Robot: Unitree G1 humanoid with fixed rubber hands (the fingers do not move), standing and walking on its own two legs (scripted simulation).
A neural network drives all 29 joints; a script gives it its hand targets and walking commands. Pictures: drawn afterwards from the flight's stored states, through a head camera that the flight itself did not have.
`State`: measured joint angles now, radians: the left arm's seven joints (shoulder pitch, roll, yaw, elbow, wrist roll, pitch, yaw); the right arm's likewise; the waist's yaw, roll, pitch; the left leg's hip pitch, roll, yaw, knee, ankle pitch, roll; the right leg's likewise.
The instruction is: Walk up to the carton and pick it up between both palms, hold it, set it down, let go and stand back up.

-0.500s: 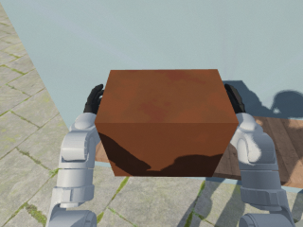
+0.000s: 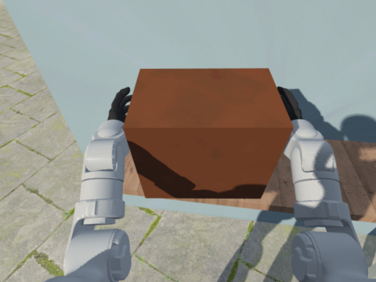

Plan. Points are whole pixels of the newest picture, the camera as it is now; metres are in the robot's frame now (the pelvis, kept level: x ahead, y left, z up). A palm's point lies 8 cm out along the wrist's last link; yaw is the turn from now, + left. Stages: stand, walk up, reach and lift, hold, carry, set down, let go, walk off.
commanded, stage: hold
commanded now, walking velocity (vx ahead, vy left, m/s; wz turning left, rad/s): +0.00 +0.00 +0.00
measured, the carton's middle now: (203, 137) +0.37 +0.00 +0.15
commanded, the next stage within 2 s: none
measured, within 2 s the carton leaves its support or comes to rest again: neither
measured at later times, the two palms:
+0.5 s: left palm (112, 137) +0.36 +0.19 +0.16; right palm (281, 134) +0.37 -0.16 +0.16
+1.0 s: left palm (119, 122) +0.38 +0.18 +0.19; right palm (290, 121) +0.38 -0.17 +0.18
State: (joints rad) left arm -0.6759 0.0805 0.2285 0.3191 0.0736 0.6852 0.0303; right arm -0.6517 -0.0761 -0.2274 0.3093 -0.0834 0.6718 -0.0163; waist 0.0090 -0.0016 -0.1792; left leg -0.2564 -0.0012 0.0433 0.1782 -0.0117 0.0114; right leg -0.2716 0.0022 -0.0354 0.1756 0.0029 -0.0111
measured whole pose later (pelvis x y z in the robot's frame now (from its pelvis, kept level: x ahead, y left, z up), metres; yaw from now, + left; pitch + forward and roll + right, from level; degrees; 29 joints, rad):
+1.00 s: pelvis +0.00 +0.00 +0.00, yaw +0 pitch +5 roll +0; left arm -0.69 0.08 0.23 0.33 0.09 0.70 0.03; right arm -0.67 -0.08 -0.23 0.32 -0.09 0.69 -0.01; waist 0.00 -0.01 -0.17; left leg -0.25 -0.01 0.05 0.18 -0.02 0.02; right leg -0.27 0.00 -0.02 0.18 0.00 -0.01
